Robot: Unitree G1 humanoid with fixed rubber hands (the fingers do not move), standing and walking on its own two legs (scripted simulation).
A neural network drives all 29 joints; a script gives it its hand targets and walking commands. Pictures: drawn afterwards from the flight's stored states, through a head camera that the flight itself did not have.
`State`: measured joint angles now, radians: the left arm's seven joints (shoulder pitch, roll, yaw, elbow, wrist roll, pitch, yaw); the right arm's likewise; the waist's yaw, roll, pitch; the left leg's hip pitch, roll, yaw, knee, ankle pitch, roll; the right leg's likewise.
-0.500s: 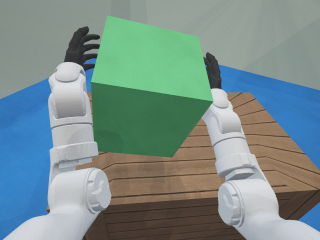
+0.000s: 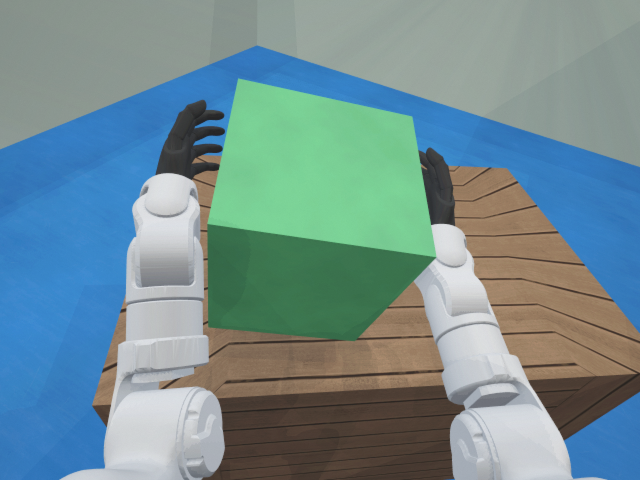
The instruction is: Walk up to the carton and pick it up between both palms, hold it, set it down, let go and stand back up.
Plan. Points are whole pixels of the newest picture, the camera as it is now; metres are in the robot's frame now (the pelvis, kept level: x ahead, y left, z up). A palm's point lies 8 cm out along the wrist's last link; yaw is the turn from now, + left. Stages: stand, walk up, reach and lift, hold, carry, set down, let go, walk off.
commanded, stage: set down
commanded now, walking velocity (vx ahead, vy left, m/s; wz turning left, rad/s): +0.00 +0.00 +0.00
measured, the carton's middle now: (304, 227) +0.38 +0.00 +0.14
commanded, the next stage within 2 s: none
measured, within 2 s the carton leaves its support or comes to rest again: neither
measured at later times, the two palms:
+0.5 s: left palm (192, 195) +0.39 +0.13 +0.18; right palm (429, 235) +0.36 -0.16 +0.15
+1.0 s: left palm (195, 208) +0.41 +0.14 +0.14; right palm (421, 249) +0.36 -0.16 +0.12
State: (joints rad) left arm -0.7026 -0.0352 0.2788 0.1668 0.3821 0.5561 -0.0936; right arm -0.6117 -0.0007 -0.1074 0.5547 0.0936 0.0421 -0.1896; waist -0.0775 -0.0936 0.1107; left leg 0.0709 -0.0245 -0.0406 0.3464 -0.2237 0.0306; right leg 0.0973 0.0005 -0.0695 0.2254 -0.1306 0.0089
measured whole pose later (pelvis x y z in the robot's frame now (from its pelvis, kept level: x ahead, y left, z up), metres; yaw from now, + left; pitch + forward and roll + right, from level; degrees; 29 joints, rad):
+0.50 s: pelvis +0.00 +0.00 +0.00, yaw +0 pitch -9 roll -1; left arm -0.68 -0.05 0.30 0.31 0.36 0.45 -0.09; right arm -0.57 0.03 -0.17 0.60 0.03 0.00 -0.18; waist -0.07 -0.08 0.10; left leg 0.04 -0.02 -0.03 0.33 -0.22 0.03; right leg 0.06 0.00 -0.06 0.22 -0.13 0.01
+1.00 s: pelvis +0.01 +0.01 +0.00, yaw -1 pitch -6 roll -2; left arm -0.69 -0.03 0.31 0.49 0.33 0.34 -0.09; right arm -0.55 0.06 -0.23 0.66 -0.04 -0.04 -0.18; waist -0.06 -0.07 0.08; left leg 0.00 -0.03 -0.02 0.33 -0.22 0.04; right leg 0.02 0.00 -0.06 0.21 -0.12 0.02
